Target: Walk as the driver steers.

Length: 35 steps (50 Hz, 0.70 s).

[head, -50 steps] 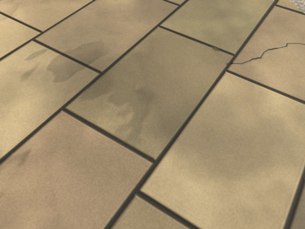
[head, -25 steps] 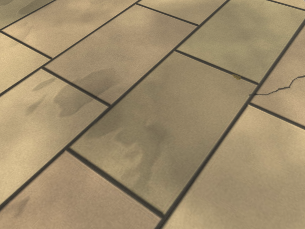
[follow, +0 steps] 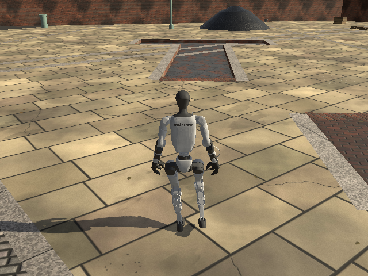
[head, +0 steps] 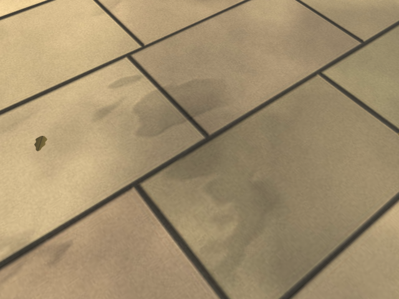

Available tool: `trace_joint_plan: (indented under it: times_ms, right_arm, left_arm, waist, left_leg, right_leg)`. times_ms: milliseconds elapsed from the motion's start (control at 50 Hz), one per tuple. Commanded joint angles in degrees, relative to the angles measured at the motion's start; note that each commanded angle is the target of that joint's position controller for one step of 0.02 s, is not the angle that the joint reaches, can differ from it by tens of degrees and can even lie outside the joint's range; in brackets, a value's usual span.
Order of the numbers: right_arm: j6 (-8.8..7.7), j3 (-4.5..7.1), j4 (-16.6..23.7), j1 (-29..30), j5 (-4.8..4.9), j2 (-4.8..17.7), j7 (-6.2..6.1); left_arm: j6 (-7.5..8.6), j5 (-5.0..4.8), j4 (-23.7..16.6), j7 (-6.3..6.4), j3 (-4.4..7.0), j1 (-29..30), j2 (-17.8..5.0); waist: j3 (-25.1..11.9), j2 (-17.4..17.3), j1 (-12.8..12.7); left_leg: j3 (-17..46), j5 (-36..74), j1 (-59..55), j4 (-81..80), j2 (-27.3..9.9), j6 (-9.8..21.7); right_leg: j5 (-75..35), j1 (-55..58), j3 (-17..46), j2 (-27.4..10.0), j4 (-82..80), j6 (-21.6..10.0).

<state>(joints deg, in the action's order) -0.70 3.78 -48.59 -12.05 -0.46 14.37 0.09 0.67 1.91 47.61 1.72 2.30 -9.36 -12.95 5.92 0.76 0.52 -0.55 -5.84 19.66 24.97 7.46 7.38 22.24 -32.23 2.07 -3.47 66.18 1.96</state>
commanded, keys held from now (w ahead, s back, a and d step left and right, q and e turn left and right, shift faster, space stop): q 0.14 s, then no key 0.28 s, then w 0.58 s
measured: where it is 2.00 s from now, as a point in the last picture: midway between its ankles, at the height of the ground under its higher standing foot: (187, 214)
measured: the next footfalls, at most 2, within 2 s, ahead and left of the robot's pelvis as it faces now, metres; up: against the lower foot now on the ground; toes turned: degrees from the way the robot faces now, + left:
right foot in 0.38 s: +0.10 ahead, -0.14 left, +0.00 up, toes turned +12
left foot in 0.84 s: +0.17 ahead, +0.09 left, +0.00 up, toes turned +12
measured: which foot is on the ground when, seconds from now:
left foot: down 0.00-0.38, up 0.40-0.82, down 0.84-1.00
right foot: up 0.00-0.36, down 0.38-0.84, up 0.86-1.00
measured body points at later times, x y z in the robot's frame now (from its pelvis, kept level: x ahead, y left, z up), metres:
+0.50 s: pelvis +0.05 -0.06 +0.01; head +0.07 -0.08 +0.46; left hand +0.10 +0.22 -0.10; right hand +0.19 -0.30 -0.13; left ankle +0.03 +0.04 -0.69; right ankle +0.06 -0.15 -0.73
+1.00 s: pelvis +0.18 +0.02 +0.01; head +0.18 +0.04 +0.46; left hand +0.16 +0.28 -0.14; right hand +0.29 -0.23 -0.11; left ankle +0.13 +0.08 -0.73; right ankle +0.17 -0.12 -0.67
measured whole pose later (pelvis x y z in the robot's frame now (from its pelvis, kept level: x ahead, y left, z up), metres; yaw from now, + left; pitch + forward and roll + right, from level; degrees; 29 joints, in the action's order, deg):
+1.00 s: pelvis +0.18 +0.02 +0.01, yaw +11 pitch +0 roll +0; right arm -4.1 2.2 -52.5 -16.7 -1.2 12.8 0.4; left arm 2.6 1.9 54.1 -1.9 3.5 -18.2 -14.7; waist 0.2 2.4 -0.7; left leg -2.3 -12.4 6.5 18.5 3.3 4.2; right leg 17.0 -24.5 -0.8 -2.4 56.5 -3.9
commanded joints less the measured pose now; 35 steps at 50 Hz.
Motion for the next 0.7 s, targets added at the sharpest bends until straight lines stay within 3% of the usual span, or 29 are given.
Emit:
trace_joint_plan:
  times_ms: [20,140,200,280,340,360,380,400,420,440,460,480,500,580,700]
  right_arm:
    - [-0.48,2.15,3.4,-2.4,-0.33,8.8,-0.21]
    - [1.36,2.77,4.6,-4.5,-0.39,9.4,-0.59]
    - [1.51,2.61,4.6,-5.1,-0.82,8.8,-0.67]
    - [1.86,2.23,4.6,-4.6,-1.42,8.5,-0.53]
    - [2.41,1.72,4.3,-2.9,-0.71,8.2,-0.78]
    - [2.43,1.29,4.3,-2.8,-0.24,7.3,-1.04]
    - [2.14,0.36,4.6,-4.8,0.13,4.2,-1.14]
    - [1.73,0.13,5.3,-6.2,0.78,3.5,-1.34]
    - [1.96,1.11,4.1,-4.3,-0.67,7.5,-1.55]
    - [2.05,1.15,3.4,-4.5,-0.63,7.4,-1.24]
    - [2.08,1.02,2.7,-4.2,-1.06,6.7,-0.88]
    - [2.08,1.02,2.3,-4.0,-1.76,6.8,-0.32]
    - [2.0,1.0,1.9,-3.9,-2.17,6.8,0.3]
    - [0.64,0.32,2.2,2.1,-1.76,5.1,1.3]
    - [-0.86,-0.58,3.5,8.6,-1.26,3.4,1.71]
  left_arm:
    - [-1.41,0.08,-1.0,0.1,1.21,-8.3,-4.4]
    - [-2.7,-0.28,-4.7,0.39,1.55,0.6,-6.0]
    - [-2.39,-0.72,-4.8,0.61,1.26,0.9,-5.7]
    - [-1.82,-1.68,-5.0,0.87,0.86,-0.4,-5.7]
    - [-1.13,-1.99,-3.8,1.19,0.47,-5.3,-4.9]
    - [-0.61,-1.57,-3.5,1.38,0.48,-6.7,-5.4]
    - [-0.15,-0.41,-4.2,1.72,0.88,-5.1,-8.7]
    - [-0.15,-0.15,-6.3,1.37,1.29,0.0,-12.8]
    - [0.01,-0.19,-5.2,0.99,1.08,-1.8,-10.5]
    - [0.4,-0.48,-4.7,0.41,0.16,-1.8,-7.4]
    - [0.42,-0.43,-3.9,-0.01,0.2,-1.9,-7.0]
    - [0.31,-0.41,-2.9,-0.18,0.61,-3.7,-7.9]
    - [0.31,-0.69,-2.0,-0.23,0.83,-5.3,-8.2]
    - [1.67,-1.12,0.8,-0.73,1.64,-10.3,-8.7]
    - [2.91,-0.64,4.3,-1.24,2.44,-14.6,-9.0]
  waist:
    - [-11.7,-2.4,-1.9]
    - [-8.9,-6.1,1.4]
    - [-8.6,-6.8,2.0]
    - [-9.0,-7.6,1.8]
    - [-8.7,-6.8,-0.8]
    - [-8.5,-5.2,-1.5]
    - [-8.8,3.6,0.5]
    - [-6.9,11.1,2.8]
    - [-7.7,8.3,0.2]
    - [-8.0,5.1,1.1]
    - [-6.2,5.3,1.0]
    - [-4.8,7.7,0.3]
    - [-3.2,8.9,-0.2]
    - [-2.0,5.6,-2.8]
    - [-2.2,7.0,-4.8]
  left_leg:
    - [14.7,27.1,-5.4,-6.6,-15.1,7.6]
    - [23.8,-3.6,-7.6,-9.9,-14.5,5.5]
    - [24.8,-3.1,-8.9,-9.1,-14.8,5.5]
    - [25.8,5.8,-8.1,-6.4,-15.1,5.6]
    - [26.5,9.4,-6.6,-3.3,-13.9,3.2]
    - [25.7,4.9,-3.8,-1.6,-12.1,0.7]
    - [20.6,-7.5,-0.1,5.2,-7.6,-2.6]
    - [9.9,-20.2,7.1,11.0,1.7,-4.8]
    - [7.9,-25.8,2.1,20.5,-0.9,-5.7]
    - [8.5,-22.6,1.4,23.1,-1.9,-6.0]
    - [7.7,-19.2,3.3,24.4,-2.4,-6.2]
    - [6.7,-17.1,6.7,26.2,-2.6,-6.4]
    - [6.2,-16.3,10.1,27.1,-2.8,-6.7]
    - [2.0,-13.4,15.7,23.4,-5.7,-8.2]
    - [-1.3,-13.9,10.4,13.0,-7.4,-7.4]
  right_leg:
    - [-3.5,3.2,-0.4,0.8,-3.0,0.9]
    - [-4.8,-1.8,2.0,1.5,-11.4,1.4]
    - [-3.1,0.5,1.8,2.4,-16.1,0.5]
    - [1.2,8.6,0.3,4.7,-23.3,-1.4]
    - [-3.6,18.3,-0.8,5.9,-39.2,-3.5]
    - [-8.9,23.7,1.0,4.0,-47.4,-4.3]
    - [-8.7,27.0,11.4,-5.8,-53.4,-6.5]
    - [-24.5,26.6,23.4,-17.0,-54.5,-12.2]
    - [-31.4,20.5,22.6,-19.1,-52.0,-17.7]
    - [-23.9,21.0,19.1,-15.2,-53.2,-17.0]
    - [-12.6,21.6,16.0,-11.3,-54.6,-14.4]
    - [-3.2,24.3,15.3,-8.7,-56.3,-12.8]
    - [0.8,26.7,15.5,-7.8,-57.3,-12.5]
    - [-1.1,33.9,15.3,-8.0,-58.4,-13.7]
    - [-3.2,31.8,13.5,-8.7,-58.1,-15.0]
Keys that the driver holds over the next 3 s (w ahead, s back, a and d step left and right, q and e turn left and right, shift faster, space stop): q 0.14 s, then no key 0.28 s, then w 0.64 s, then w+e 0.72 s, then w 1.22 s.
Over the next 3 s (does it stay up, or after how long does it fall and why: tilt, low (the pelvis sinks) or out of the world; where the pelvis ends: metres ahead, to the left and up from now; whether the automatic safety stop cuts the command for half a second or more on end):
stays up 1.26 -0.09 -0.01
